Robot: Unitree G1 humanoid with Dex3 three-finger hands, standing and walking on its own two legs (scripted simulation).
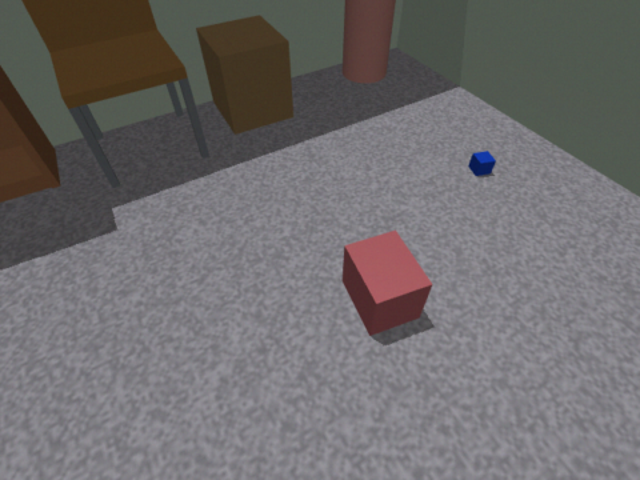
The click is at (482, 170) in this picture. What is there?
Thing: cube
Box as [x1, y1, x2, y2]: [469, 151, 495, 175]
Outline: 487,151 473,153 469,163 469,167 475,175 490,173 495,160
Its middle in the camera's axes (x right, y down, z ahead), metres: +0.81 -0.39 +1.90
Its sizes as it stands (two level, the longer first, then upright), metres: 0.080 0.080 0.080
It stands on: the floor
